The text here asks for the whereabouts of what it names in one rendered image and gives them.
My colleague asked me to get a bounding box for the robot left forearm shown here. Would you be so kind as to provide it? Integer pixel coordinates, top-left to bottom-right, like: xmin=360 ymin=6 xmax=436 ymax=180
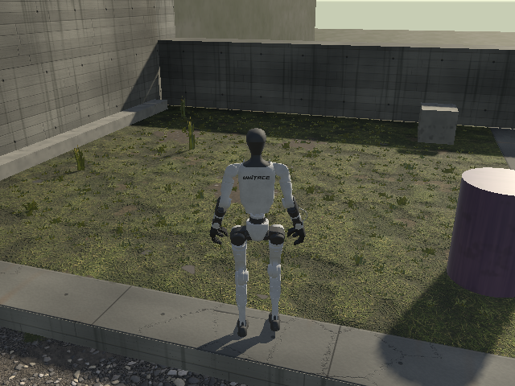
xmin=212 ymin=197 xmax=227 ymax=229

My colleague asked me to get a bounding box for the right robot thigh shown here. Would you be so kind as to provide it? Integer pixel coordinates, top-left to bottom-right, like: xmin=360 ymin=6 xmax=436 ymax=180
xmin=267 ymin=224 xmax=285 ymax=278

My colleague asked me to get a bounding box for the left robot upper arm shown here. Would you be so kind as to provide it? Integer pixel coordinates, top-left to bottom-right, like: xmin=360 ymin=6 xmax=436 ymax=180
xmin=218 ymin=163 xmax=240 ymax=208

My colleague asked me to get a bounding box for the right robot upper arm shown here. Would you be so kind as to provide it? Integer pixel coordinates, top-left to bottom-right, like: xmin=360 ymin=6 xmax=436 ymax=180
xmin=274 ymin=162 xmax=295 ymax=208

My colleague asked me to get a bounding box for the robot torso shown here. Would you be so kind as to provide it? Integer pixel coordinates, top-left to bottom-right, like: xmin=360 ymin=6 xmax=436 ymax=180
xmin=238 ymin=160 xmax=276 ymax=241

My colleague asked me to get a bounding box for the left robot hand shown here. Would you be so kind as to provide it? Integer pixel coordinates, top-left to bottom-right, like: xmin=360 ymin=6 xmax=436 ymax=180
xmin=209 ymin=226 xmax=229 ymax=244

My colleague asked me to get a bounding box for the robot right forearm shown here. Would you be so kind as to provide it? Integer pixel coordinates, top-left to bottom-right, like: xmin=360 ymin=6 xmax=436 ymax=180
xmin=287 ymin=196 xmax=303 ymax=230

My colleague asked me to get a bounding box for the right robot hand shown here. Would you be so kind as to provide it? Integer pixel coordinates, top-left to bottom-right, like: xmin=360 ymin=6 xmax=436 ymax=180
xmin=287 ymin=226 xmax=306 ymax=245

